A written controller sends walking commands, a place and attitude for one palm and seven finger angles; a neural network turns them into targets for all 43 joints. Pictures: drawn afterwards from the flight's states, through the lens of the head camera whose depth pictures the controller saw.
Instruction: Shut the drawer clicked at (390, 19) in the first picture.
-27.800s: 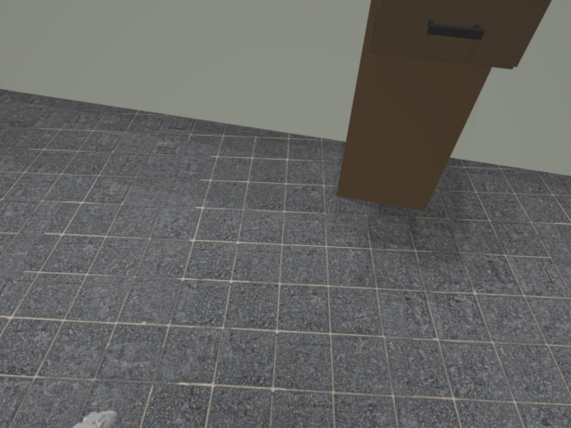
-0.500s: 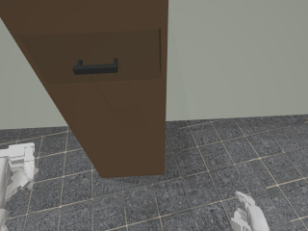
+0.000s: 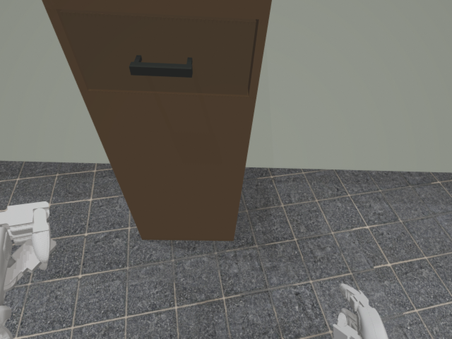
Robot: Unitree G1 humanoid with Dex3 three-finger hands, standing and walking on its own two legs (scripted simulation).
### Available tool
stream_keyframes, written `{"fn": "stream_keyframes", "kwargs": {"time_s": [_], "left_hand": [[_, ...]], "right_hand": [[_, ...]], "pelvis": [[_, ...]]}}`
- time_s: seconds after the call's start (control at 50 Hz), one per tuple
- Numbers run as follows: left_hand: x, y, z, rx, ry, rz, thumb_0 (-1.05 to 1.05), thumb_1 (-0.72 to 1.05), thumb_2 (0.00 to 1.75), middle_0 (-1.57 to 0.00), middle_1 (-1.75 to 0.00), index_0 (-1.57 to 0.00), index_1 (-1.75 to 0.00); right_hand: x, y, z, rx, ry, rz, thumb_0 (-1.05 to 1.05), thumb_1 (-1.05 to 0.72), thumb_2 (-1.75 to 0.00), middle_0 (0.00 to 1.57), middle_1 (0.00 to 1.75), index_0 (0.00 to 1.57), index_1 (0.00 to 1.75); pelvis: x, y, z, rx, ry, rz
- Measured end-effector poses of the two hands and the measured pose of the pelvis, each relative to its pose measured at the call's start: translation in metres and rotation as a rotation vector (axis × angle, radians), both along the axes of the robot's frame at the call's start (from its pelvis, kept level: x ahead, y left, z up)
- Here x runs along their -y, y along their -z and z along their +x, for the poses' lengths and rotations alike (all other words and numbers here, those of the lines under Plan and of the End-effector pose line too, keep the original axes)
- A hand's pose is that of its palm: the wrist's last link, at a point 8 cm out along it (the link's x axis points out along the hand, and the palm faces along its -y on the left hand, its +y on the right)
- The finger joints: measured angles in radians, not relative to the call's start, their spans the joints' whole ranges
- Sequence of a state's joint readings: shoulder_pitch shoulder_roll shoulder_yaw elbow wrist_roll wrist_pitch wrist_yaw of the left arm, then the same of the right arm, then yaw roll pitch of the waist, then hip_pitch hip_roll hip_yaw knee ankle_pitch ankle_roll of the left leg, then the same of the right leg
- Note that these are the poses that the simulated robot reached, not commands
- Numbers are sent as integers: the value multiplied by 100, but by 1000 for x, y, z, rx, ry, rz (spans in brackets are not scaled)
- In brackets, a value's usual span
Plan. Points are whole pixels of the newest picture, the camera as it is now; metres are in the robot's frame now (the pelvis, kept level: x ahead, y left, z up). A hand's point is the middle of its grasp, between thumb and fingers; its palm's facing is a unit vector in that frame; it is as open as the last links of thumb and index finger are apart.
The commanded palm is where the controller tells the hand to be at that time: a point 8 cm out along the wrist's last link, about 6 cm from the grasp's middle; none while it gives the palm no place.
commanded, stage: step back with the hand held close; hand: left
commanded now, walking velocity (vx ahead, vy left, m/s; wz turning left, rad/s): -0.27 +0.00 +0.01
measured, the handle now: (162, 65) +0.62 +0.18 +0.16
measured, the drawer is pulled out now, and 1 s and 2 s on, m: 0.00 0.00 0.00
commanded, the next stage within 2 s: stop stepping back and stand still in 0.46 s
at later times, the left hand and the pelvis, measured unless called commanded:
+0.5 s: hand (45, 322) +0.12 +0.19 +0.18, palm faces +0.14 -0.83 -0.53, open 3.3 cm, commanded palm +0.04 +0.25 +0.19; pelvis -0.11 -0.02 +0.00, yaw -4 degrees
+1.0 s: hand out of the picture +0.00 +0.20 +0.19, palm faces +0.32 -0.80 -0.51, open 3.3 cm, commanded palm -0.06 +0.26 +0.19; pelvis -0.19 -0.02 +0.00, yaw -1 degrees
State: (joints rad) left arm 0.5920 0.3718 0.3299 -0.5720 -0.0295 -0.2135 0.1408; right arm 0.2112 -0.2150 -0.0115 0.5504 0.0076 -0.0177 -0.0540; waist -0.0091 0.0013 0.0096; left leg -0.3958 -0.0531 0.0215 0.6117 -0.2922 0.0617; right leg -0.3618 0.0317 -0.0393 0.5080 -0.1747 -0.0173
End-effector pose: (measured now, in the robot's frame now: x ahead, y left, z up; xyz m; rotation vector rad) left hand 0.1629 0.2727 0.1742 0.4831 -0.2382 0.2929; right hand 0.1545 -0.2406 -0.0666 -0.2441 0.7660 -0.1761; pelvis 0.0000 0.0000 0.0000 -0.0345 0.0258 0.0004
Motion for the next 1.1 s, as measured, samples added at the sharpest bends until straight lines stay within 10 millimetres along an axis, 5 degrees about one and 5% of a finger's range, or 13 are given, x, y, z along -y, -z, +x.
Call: {"fn": "stream_keyframes", "kwargs": {"time_s": [0.24, 0.4, 0.54, 0.62, 0.72, 0.82, 0.98, 1.1], "left_hand": [[-27, -32, -26, 83, -15, 92, 2, 89, 89, -141, -160, -140, -160], [13, -8, -35, -8, 143, 9, 2, 89, 90, -140, -160, -140, -160], [46, -40, -98, 22, 235, 190, 2, 89, 89, -140, -160, -140, -160], [41, -57, -142, 28, 141, 199, 2, 89, 89, -140, -160, -140, -160], [15, -28, -166, -43, -114, 64, 1, 89, 89, -141, -160, -140, -160], [23, 4, -169, -84, -151, -78, 2, 89, 90, -140, -160, -140, -160], [32, -31, -194, 69, 59, 108, 2, 89, 89, -140, -160, -140, -160], [16, -45, -224, 113, -13, 168, 2, 89, 89, -140, -160, -140, -160]], "right_hand": [[-17, -13, -31, -26, -11, -32, 2, -90, -90, 20, 30, 20, 30], [-18, -17, -43, 44, -73, -6, 1, -90, -90, 21, 30, 20, 30], [4, -3, -88, 95, -69, 40, 1, -90, -90, 21, 30, 20, 30], [21, 4, -132, -6, 4, 76, 1, -90, -90, 20, 30, 20, 30], [41, 5, -170, -45, 64, 52, 1, -90, -90, 20, 30, 20, 30], [51, 4, -185, -48, 49, -12, 2, -91, -90, 20, 30, 20, 30], [27, -12, -191, 118, 41, 19, 2, -91, -90, 20, 30, 20, 30], [6, 7, -207, 105, 15, 99, 1, -90, -90, 20, 30, 20, 30]], "pelvis": [[-8, -14, -17, -74, 8, -42], [4, -13, -69, -99, 58, -19], [24, 1, -125, -58, 51, 6], [32, -9, -136, -46, 57, 53], [36, -18, -145, -42, 61, 103], [29, -16, -162, -36, 14, 96], [21, -2, -193, 29, 19, 91], [19, 1, -201, 57, 4, 40]]}}
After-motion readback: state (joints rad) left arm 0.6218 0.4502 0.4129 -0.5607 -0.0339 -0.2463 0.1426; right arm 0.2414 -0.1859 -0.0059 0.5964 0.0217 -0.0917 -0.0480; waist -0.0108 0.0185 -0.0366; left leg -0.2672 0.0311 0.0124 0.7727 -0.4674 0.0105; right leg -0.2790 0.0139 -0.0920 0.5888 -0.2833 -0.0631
